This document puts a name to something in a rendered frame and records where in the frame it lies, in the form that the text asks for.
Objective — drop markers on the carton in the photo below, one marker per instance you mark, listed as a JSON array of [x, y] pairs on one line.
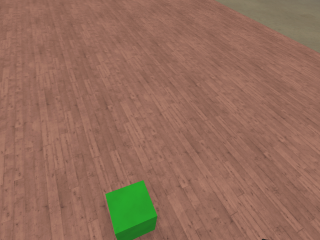
[[132, 211]]

